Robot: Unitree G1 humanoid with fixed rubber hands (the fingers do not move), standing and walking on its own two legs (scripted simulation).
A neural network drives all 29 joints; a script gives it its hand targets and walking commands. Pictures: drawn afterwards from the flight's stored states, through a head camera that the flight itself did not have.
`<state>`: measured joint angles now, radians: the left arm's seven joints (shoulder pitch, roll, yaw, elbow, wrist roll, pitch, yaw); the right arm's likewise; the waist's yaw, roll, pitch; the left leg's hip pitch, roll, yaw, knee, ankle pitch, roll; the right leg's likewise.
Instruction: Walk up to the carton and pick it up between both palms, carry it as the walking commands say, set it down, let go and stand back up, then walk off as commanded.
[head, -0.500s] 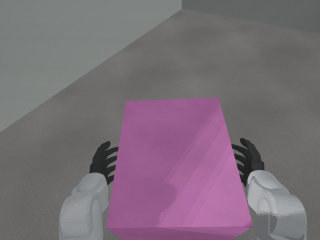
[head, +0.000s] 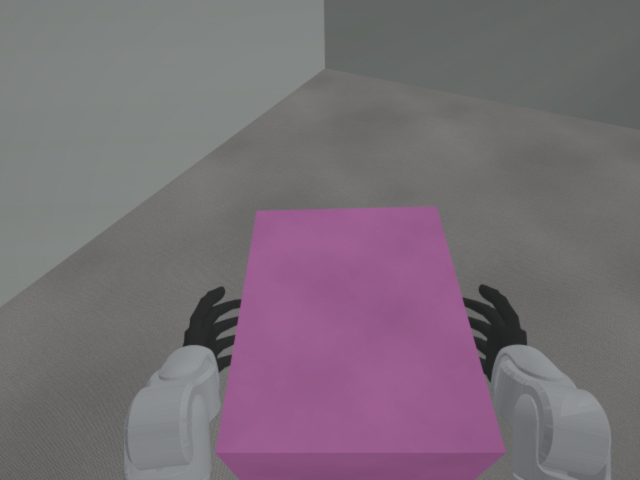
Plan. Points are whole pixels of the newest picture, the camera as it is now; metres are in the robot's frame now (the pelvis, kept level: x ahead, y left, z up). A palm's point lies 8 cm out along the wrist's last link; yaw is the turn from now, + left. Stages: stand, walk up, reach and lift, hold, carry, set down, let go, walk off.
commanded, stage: carry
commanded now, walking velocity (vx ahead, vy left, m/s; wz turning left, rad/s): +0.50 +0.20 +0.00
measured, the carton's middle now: (349, 353) +0.30 -0.01 +0.02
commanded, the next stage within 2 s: none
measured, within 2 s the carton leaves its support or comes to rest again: neither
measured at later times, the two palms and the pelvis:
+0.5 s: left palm (187, 191) +0.55 +0.24 +0.09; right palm (381, 180) +0.58 -0.08 +0.08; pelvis +0.31 +0.07 +0.00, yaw +4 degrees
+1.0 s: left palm (186, 130) +0.74 +0.29 +0.09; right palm (348, 124) +0.75 -0.03 +0.09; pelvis +0.49 +0.13 +0.00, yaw +2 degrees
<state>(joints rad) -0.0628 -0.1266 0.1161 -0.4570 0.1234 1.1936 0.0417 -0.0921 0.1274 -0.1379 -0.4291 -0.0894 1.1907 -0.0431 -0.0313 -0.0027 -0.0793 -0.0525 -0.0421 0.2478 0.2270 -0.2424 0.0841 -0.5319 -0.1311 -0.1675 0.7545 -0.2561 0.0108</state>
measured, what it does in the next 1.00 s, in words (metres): walks ahead: right foot, then left foot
